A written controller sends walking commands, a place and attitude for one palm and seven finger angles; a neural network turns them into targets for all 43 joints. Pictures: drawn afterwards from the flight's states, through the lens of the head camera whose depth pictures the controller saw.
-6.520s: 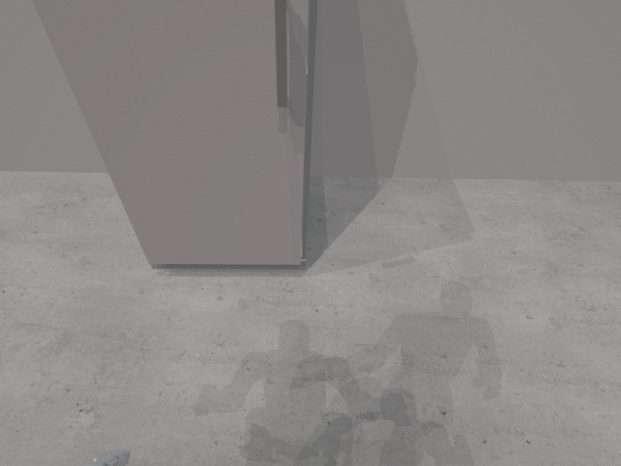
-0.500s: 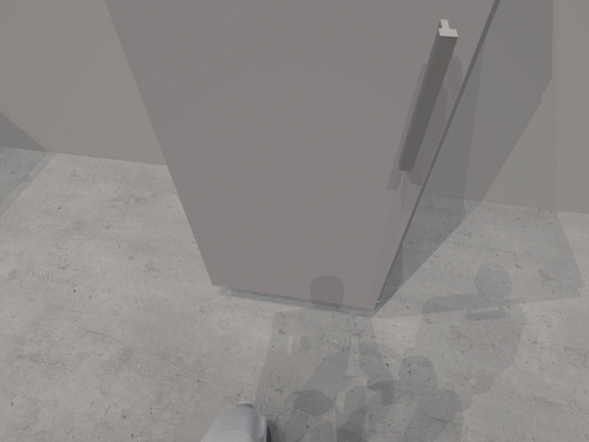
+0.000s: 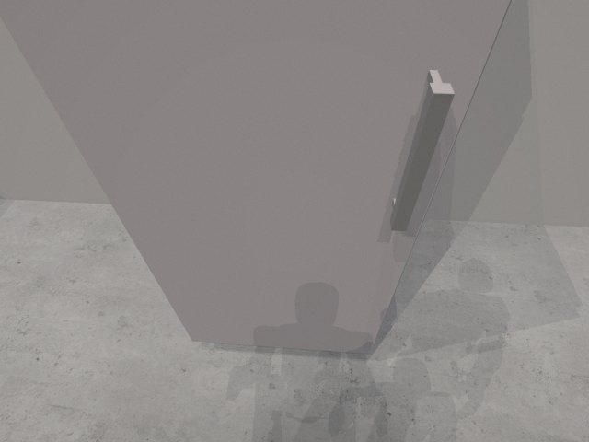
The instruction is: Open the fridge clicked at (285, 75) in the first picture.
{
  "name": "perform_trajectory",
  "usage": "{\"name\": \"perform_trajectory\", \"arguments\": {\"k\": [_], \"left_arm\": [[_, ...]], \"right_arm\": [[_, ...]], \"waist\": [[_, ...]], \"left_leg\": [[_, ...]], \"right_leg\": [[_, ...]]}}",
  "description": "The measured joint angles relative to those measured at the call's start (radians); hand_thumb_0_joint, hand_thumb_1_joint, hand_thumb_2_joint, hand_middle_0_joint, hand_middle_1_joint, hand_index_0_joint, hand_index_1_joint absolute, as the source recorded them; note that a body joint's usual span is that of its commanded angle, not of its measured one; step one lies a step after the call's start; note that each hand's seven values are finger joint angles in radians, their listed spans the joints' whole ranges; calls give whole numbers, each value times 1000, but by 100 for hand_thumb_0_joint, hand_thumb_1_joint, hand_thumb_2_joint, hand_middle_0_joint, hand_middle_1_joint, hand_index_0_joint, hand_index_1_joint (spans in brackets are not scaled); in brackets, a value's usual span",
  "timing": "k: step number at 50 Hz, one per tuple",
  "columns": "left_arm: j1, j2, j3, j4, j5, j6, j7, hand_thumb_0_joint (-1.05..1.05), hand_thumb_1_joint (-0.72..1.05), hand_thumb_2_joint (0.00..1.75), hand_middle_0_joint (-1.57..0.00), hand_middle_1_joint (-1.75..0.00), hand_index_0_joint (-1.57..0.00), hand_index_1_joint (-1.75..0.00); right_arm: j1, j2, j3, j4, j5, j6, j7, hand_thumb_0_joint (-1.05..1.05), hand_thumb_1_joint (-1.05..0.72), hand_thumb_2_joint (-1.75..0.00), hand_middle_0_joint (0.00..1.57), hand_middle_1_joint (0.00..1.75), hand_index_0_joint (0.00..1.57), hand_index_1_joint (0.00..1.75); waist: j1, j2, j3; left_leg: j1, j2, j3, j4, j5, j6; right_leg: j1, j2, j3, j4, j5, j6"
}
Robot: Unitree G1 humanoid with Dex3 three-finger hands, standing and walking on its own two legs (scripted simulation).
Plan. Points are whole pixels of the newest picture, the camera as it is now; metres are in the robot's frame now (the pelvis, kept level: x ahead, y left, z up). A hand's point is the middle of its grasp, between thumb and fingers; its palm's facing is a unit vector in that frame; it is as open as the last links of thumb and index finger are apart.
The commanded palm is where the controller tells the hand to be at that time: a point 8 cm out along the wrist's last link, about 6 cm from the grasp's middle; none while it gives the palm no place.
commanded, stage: come to a stop and stand still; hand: right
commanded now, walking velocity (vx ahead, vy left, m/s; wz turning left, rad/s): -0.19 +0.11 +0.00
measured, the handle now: (413, 160) +0.46 -0.16 +0.15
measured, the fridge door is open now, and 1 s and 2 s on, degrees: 0 0 0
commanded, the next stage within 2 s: look again from close up in 1.22 s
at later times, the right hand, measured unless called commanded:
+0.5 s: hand out of the picture +0.00 -0.15 -0.18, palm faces +0.02 +0.97 -0.24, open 7.4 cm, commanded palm none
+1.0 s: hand out of the picture -0.09 -0.10 -0.15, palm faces +0.03 +0.98 -0.20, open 7.4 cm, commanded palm none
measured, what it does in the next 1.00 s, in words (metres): steps on the spot: left foot, then right foot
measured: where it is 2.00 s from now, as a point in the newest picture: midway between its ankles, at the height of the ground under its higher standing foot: outside the picture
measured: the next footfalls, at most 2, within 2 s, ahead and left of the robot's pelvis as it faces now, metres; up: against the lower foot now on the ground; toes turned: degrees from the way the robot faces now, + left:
left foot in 0.30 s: -0.02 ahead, +0.17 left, +0.00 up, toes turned +2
right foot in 0.46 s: +0.06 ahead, -0.05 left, +0.00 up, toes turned -4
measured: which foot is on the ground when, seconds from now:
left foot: up 0.00-0.28, down 0.30-0.50, up 0.52-0.72, down 0.74-1.00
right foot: down 0.00-0.30, up 0.32-0.44, down 0.46-0.76, up 0.78-1.00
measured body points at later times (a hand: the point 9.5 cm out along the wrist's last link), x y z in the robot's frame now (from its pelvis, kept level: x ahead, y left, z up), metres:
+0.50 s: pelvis -0.05 +0.03 -0.02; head -0.08 +0.04 +0.43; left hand -0.01 +0.28 -0.16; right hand -0.01 -0.21 -0.16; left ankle -0.07 +0.17 -0.73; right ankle +0.02 -0.05 -0.73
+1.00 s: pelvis -0.07 +0.07 +0.01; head -0.08 +0.08 +0.46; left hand -0.07 +0.28 -0.15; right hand -0.09 -0.15 -0.14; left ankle -0.08 +0.12 -0.73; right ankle -0.08 -0.08 -0.71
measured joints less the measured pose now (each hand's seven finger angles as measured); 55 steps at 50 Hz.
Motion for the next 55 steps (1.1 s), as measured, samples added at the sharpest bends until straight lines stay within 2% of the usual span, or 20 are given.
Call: {"name": "perform_trajectory", "arguments": {"k": [3, 6, 8, 12, 13, 15, 18, 20, 23, 25, 27, 31, 34, 37, 40, 43, 45, 49, 52, 55], "left_arm": [[-27, -18, -11, -19, 5, 2, 5, 0, 92, 90, -20, -30, -20, -30], [-57, -21, -7, -39, 8, 9, 10, 0, 92, 90, -20, -30, -20, -30], [-74, -19, -4, -46, 10, 15, 7, 0, 92, 90, -20, -30, -21, -30], [-82, -8, 8, -51, 12, 21, 1, 0, 91, 90, -20, -30, -21, -30], [-75, -1, 10, -50, 7, 20, -2, 0, 91, 90, -20, -30, -21, -30], [-48, 5, 13, -74, 4, 25, -18, 0, 91, 90, -20, -30, -21, -30], [-11, 61, 30, -91, 8, 33, -32, 0, 91, 90, -20, -30, -21, -30], [33, 79, 33, -89, 5, 42, -38, 0, 91, 90, -20, -30, -20, -30], [99, 70, 22, -84, 6, 44, -44, 1, 91, 90, -20, -30, -20, -30], [138, 53, 9, -84, 15, 32, -46, 1, 91, 90, -20, -30, -20, -30], [176, 48, 0, -86, 23, 18, -41, 0, 91, 90, -20, -30, -20, -30], [222, 37, -14, -52, 21, 23, -30, 0, 91, 90, -20, -30, -20, -30], [237, 28, -22, -26, 22, 26, -28, 1, 91, 90, -20, -30, -20, -30], [237, 16, -23, -14, 18, 29, -26, 1, 90, 90, -20, -30, -20, -30], [217, 11, -16, -7, 11, 46, -28, 1, 91, 90, -20, -30, -20, -30], [206, 5, -15, -4, 9, 41, -31, 1, 91, 90, -20, -30, -20, -30], [199, 0, -17, -5, 5, 31, -32, 1, 91, 90, -20, -30, -20, -30], [182, -4, -21, 1, 0, 14, -21, 1, 91, 90, -20, -30, -20, -30], [171, 4, -25, 12, -3, -4, -9, 1, 91, 90, -20, -30, -20, -30], [148, -5, -31, 42, -2, -12, 6, 1, 92, 90, -20, -30, -20, -30]], "right_arm": [[-5, -7, -4, -14, 3, 19, -3, 1, -91, -90, 20, 30, 20, 30], [-16, -13, -14, -31, 0, 26, -1, 1, -91, -90, 20, 30, 20, 30], [-19, -21, -20, -44, -1, 28, 1, 1, -91, -90, 20, 30, 20, 30], [-23, -36, -25, -59, -3, 32, 5, 1, -90, -90, 20, 30, 20, 30], [-18, -39, -17, -62, -1, 25, 2, 1, -90, -90, 20, 30, 20, 30], [16, -60, -9, -94, -11, 4, -1, 1, -90, -90, 20, 30, 20, 30], [24, -19, 18, -83, -25, -20, -1, 1, -90, -90, 20, 30, 20, 30], [49, -2, 26, -85, -25, -29, 3, 1, -90, -90, 20, 30, 20, 30], [71, -7, 24, -92, -25, -22, -3, 1, -90, -90, 20, 30, 20, 30], [66, -21, 20, -97, -27, -2, -4, 1, -90, -90, 20, 30, 20, 30], [58, -20, 22, -97, -24, 15, -3, 1, -90, -90, 20, 30, 20, 30], [37, -13, 24, -109, -20, 10, 13, 1, -90, -90, 20, 30, 20, 30], [41, -5, 26, -120, -13, 1, 17, 1, -90, -90, 20, 30, 20, 30], [71, -1, 26, -115, -12, -10, 13, 1, -91, -90, 20, 30, 20, 30], [104, 15, 33, -81, -15, -6, 6, 1, -91, -90, 20, 30, 20, 30], [139, 23, 38, -49, -9, -10, 2, 1, -91, -90, 20, 30, 20, 30], [151, 25, 39, -35, -9, -17, 4, 1, -91, -90, 20, 30, 20, 30], [149, 27, 42, -20, -11, -32, 9, 1, -90, -90, 20, 30, 20, 30], [138, 34, 46, -7, -8, -38, 11, 1, -90, -90, 20, 30, 20, 30], [111, 29, 45, 14, -4, -39, 8, 1, -90, -90, 20, 30, 20, 30]], "waist": [[-6, 10, 20], [-1, -6, 41], [-1, -12, 49], [9, -28, 50], [8, -35, 38], [-2, 2, -1], [28, -92, 6], [41, -115, -25], [58, -84, -68], [61, -40, -76], [69, -34, -85], [73, -38, -82], [59, -43, -80], [44, -34, -82], [46, -51, -78], [46, -48, -90], [42, -38, -95], [23, -22, -94], [17, -37, -93], [9, -13, -79]], "left_leg": [[-70, -8, -59, 205, -166, -23], [-131, -20, -103, 376, -201, -33], [-150, -18, -120, 417, -199, -43], [-111, 3, -117, 308, -194, -49], [-87, 4, -119, 215, -151, -42], [-71, 35, -172, 51, 11, -30], [-57, -4, -125, 124, -47, -39], [-34, -9, -108, 125, -76, -40], [-15, -3, -94, 128, -87, -38], [-22, 7, -109, 163, -137, -20], [-67, -13, -123, 250, -207, 1], [-164, -27, -108, 409, -158, 21], [-135, -23, -80, 302, -138, 24], [-39, -25, -82, 48, -102, 37], [-28, -40, -71, -5, 10, 65], [6, -49, -69, -92, 58, 73], [19, -53, -73, -136, 82, 76], [17, -60, -76, -166, 99, 79], [3, -80, -59, -140, 81, 75], [17, -73, -60, -138, 74, 70]], "right_leg": [[7, 2, -11, -33, 7, -15], [-4, -7, -7, -65, 42, -14], [-15, -16, -9, -79, 61, -8], [-38, -31, -7, -84, 87, 10], [-56, -38, -5, -67, 87, 18], [-128, -22, -19, 38, 9, 23], [-161, -14, 61, 191, -148, 23], [-144, 8, 54, 237, -158, 22], [-71, 29, 17, 187, -136, 7], [-55, 45, 2, 162, -90, -31], [-56, 44, -6, 143, -73, -54], [-43, 57, -13, 35, -2, -66], [-35, 65, -20, -39, 50, -62], [-48, 72, -39, -49, 46, -47], [-82, 70, 2, 52, -83, -11], [-91, 58, 35, 160, -91, 1], [-67, 45, 46, 168, -96, 7], [31, 27, 54, 32, -121, 14], [127, 11, 69, -133, -47, 15], [149, 16, 68, -149, -44, 48]]}}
